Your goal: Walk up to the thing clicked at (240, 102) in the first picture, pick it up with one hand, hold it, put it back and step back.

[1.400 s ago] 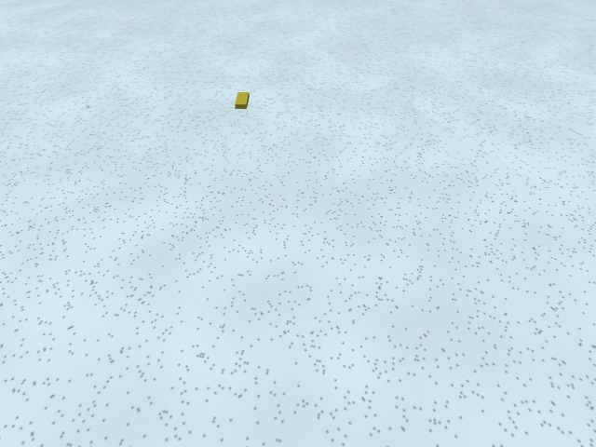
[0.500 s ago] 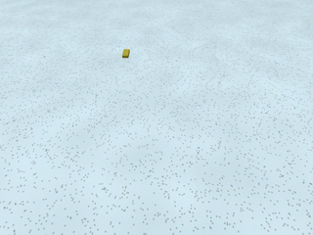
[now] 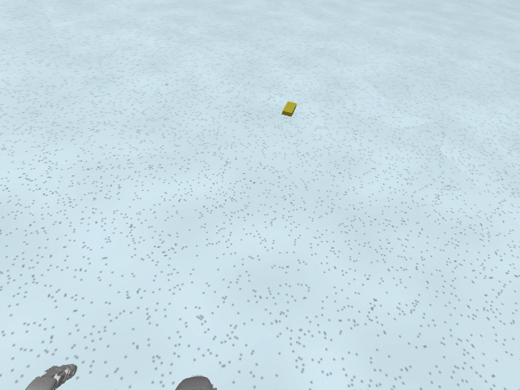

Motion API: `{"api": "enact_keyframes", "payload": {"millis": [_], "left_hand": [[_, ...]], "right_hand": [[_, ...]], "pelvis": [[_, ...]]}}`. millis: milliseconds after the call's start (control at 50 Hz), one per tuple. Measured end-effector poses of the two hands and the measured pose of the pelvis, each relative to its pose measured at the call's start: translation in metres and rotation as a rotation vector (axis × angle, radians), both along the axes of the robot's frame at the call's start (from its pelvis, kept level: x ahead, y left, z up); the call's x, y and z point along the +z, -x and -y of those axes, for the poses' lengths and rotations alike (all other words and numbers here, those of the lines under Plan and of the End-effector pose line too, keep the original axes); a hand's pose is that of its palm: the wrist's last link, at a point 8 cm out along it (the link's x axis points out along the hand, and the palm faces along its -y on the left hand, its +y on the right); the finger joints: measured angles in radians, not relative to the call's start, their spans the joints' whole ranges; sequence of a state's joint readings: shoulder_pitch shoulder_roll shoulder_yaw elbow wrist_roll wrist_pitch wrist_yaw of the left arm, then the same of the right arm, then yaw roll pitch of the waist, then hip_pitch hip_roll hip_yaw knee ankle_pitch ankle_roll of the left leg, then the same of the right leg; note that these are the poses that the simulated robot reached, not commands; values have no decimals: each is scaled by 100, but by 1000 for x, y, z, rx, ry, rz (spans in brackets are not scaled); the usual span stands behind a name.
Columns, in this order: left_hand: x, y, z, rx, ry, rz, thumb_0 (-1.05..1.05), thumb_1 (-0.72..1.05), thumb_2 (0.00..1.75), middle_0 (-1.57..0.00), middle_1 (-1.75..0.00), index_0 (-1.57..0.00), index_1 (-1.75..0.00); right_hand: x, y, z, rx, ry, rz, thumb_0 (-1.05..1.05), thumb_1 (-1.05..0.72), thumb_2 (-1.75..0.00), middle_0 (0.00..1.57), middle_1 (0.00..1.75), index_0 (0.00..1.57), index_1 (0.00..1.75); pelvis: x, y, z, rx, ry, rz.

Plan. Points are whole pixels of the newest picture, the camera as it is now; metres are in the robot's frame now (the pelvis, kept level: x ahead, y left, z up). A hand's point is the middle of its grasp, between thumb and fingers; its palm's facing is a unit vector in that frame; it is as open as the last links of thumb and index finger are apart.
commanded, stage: walk up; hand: left
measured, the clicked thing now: (289, 108) +2.17 -0.12 -0.76
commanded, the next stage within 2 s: none
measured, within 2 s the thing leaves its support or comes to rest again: neither
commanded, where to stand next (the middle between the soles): +2.22 -0.56 m, yaw +70 degrees
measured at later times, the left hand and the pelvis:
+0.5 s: hand (113, 289) +0.31 +0.32 -0.14, palm faces +0.25 -0.93 -0.27, open 7.4 cm; pelvis +0.27 +0.01 +0.00, yaw +18 degrees
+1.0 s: hand (182, 236) +0.48 +0.23 -0.18, palm faces +0.56 -0.74 -0.37, open 7.4 cm; pelvis +0.65 -0.02 -0.03, yaw +33 degrees
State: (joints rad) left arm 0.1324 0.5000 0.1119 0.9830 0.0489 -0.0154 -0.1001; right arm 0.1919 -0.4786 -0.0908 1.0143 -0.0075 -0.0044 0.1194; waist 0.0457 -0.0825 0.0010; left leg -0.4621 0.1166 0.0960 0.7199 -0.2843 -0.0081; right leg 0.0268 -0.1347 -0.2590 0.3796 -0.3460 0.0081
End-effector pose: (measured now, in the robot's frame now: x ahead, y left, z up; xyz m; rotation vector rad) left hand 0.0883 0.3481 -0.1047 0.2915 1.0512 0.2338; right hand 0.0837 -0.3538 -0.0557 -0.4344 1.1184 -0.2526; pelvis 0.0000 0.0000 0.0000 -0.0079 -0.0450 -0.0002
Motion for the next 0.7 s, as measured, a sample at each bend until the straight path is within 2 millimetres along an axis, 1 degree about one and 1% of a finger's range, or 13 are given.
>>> {"api": "enact_keyframes", "payload": {"millis": [80,120,160,220,280,340,400,480,540,600,640,660,700], "left_hand": [[-25,-32,-40,70,-8,44,1,90,90,-20,-30,-20,-30],[-35,-53,-49,82,-3,51,1,90,90,-20,-30,-20,-30],[-34,-75,-43,55,27,51,1,90,90,-20,-30,-19,-30],[-22,-105,-24,33,100,82,1,91,90,-19,-30,-19,-30],[-11,-129,-11,34,154,95,1,90,90,-20,-30,-19,-30],[-6,-144,-8,62,166,74,1,90,90,-20,-30,-20,-30],[-4,-158,-11,115,146,39,1,90,90,-20,-30,-20,-30],[-3,-187,-18,196,91,10,1,90,90,-20,-30,-20,-30],[-1,-226,-19,244,41,19,1,90,90,-20,-30,-20,-30],[1,-277,-13,273,-16,59,1,90,90,-20,-30,-20,-30],[5,-307,-2,289,-49,93,1,90,90,-20,-30,-20,-30],[8,-316,5,299,-60,107,1,90,90,-20,-30,-20,-30],[17,-326,20,348,-61,112,1,90,90,-20,-30,-20,-30]], "right_hand": [[7,-66,-7,43,97,106,1,-90,-90,20,30,21,30],[6,-88,-16,46,122,152,1,-90,-90,20,30,21,30],[5,-100,-27,42,112,155,1,-90,-90,20,30,20,30],[7,-112,-46,77,89,79,1,-90,-90,20,30,20,30],[6,-130,-59,117,65,-1,1,-90,-90,21,30,21,30],[2,-159,-65,152,50,-57,1,-90,-90,21,30,21,30],[-2,-200,-65,186,41,-83,1,-89,-90,21,30,21,31],[-9,-272,-54,244,47,-93,1,-89,-90,21,30,22,31],[-20,-338,-37,296,71,-99,1,-89,-90,21,30,22,31],[-41,-415,-15,350,105,-100,1,-89,-90,21,30,22,31],[-55,-471,-6,384,125,-97,1,-89,-90,21,30,21,31],[-59,-499,-8,401,125,-87,1,-89,-90,21,30,21,31],[-58,-553,-22,448,102,-59,1,-90,-90,21,30,21,30]], "pelvis": [[-26,-45,-22,47,0,10],[-35,-63,-30,52,-30,17],[-30,-78,-34,64,-28,22],[-11,-101,-37,99,-21,27],[2,-127,-39,152,-7,18],[8,-158,-37,199,3,4],[9,-196,-31,239,1,-18],[3,-256,-17,294,-15,-56],[-8,-305,-5,336,-34,-83],[-26,-359,10,372,-42,-102],[-34,-389,17,401,-7,-86],[-34,-403,20,423,-4,-82],[-26,-431,23,464,-19,-76]]}}
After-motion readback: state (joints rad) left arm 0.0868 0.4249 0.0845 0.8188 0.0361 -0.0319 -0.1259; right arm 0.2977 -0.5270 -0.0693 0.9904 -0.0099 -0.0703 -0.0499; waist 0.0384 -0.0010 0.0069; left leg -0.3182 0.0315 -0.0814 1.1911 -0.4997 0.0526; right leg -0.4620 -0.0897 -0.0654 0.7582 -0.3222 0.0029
